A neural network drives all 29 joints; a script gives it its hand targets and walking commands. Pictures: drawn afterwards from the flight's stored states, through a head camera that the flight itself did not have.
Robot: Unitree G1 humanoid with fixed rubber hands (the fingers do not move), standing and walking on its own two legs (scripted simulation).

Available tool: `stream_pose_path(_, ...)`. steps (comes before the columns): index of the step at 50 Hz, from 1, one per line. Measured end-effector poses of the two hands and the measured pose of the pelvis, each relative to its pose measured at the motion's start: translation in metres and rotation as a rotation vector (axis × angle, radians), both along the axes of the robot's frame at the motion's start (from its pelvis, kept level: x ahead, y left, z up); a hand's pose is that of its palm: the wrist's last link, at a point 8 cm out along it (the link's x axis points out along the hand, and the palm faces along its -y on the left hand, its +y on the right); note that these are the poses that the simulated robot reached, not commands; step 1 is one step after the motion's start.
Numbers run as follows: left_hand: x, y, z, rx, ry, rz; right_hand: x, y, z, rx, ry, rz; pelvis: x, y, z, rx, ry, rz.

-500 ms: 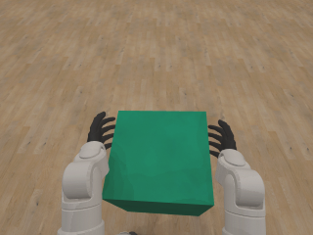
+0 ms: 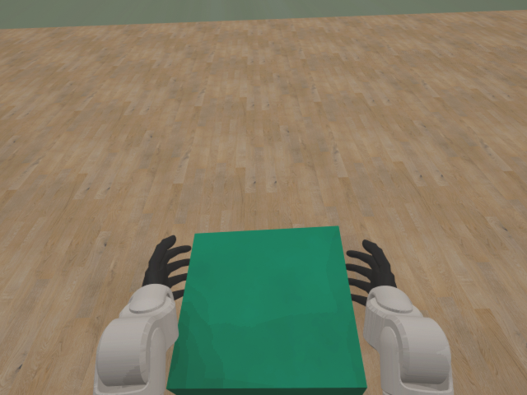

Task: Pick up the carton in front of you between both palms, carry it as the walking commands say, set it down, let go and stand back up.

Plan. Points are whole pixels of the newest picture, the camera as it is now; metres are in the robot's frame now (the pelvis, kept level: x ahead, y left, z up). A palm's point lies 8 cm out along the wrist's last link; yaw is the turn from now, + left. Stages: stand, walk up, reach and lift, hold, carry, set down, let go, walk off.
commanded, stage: carry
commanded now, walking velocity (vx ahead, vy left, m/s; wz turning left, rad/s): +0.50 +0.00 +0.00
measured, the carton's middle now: (273, 329) +0.23 -0.01 -0.01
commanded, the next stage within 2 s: none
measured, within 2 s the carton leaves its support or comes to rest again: neither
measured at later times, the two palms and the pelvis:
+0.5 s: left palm (177, 158) +0.55 +0.17 +0.10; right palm (321, 159) +0.53 -0.12 +0.09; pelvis +0.30 +0.04 +0.00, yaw -2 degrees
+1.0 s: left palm (205, 86) +0.87 +0.15 +0.11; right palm (310, 89) +0.86 -0.14 +0.09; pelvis +0.63 +0.01 +0.00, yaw +0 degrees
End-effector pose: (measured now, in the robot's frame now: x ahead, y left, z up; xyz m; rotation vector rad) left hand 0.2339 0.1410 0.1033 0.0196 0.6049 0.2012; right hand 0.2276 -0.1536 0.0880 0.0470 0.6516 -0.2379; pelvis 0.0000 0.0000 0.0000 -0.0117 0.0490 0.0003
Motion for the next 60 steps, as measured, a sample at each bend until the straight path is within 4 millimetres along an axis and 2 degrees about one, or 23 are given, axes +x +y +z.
stream_pose_path(4,0.032,0.000,-0.003,-0.023,0.068,0.045,0.046,0.000,-0.003,0.009,0.067,0.049,0.040,-0.010,0.013,0.014,0.011,0.017)
stream_pose_path(11,0.105,0.003,0.021,-0.031,0.017,0.072,0.125,0.003,0.020,-0.001,0.016,0.077,0.115,-0.013,0.030,0.034,0.011,0.014)
stream_pose_path(14,0.144,0.003,0.030,-0.031,-0.018,0.049,0.158,0.004,0.028,0.001,-0.020,0.054,0.152,-0.007,0.030,0.032,0.004,0.007)
stream_pose_path(17,0.187,0.007,0.030,-0.038,-0.036,0.022,0.194,0.007,0.030,-0.004,-0.038,0.025,0.193,0.002,0.025,0.020,-0.004,0.004)
stream_pose_path(21,0.249,0.020,0.013,-0.062,-0.036,-0.002,0.248,0.020,0.023,-0.033,-0.036,-0.004,0.252,0.018,0.009,0.004,-0.018,-0.013)
stream_pose_path(24,0.298,0.029,-0.004,-0.080,-0.020,-0.026,0.289,0.030,0.010,-0.054,-0.018,-0.025,0.294,0.033,-0.004,0.015,-0.026,-0.036)
stream_pose_path(28,0.348,0.035,-0.005,-0.072,0.059,-0.061,0.325,0.037,0.003,-0.038,0.069,-0.047,0.334,0.046,0.010,0.005,-0.012,-0.061)
stream_pose_path(34,0.417,0.040,0.014,-0.074,0.036,-0.080,0.389,0.043,0.023,-0.038,0.055,-0.065,0.402,0.053,0.030,-0.024,0.008,-0.065)
stream_pose_path(38,0.464,0.041,0.024,-0.079,-0.002,-0.060,0.442,0.043,0.035,-0.049,0.020,-0.046,0.452,0.050,0.034,-0.028,0.017,-0.056)
stream_pose_path(42,0.515,0.037,0.026,-0.080,-0.025,-0.037,0.500,0.038,0.037,-0.046,-0.003,-0.025,0.508,0.041,0.029,-0.018,0.016,-0.045)
stream_pose_path(46,0.574,0.025,0.019,-0.064,-0.037,-0.015,0.565,0.027,0.026,-0.036,-0.013,-0.011,0.570,0.026,0.015,-0.007,0.008,-0.031)
stream_pose_path(50,0.641,0.009,0.003,-0.044,-0.034,-0.001,0.635,0.010,0.003,-0.012,-0.013,0.002,0.635,0.008,-0.004,-0.023,0.000,-0.006)
stream_pose_path(53,0.678,0.005,-0.004,-0.034,0.037,0.017,0.678,0.006,-0.006,-0.002,0.058,0.024,0.669,-0.001,0.004,-0.014,0.009,0.009)
stream_pose_path(60,0.756,0.008,0.013,-0.037,0.043,0.049,0.766,0.009,0.010,-0.005,0.066,0.061,0.754,-0.004,0.029,0.018,0.035,0.012)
